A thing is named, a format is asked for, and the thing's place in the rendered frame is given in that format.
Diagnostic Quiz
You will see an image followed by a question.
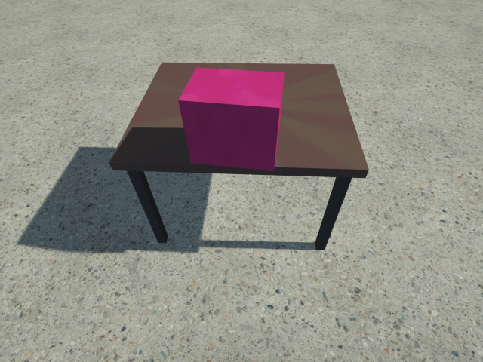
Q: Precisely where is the carton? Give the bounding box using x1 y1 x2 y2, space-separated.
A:
178 68 285 171

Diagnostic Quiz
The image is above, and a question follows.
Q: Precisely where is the table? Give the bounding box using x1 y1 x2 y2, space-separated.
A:
109 63 369 250

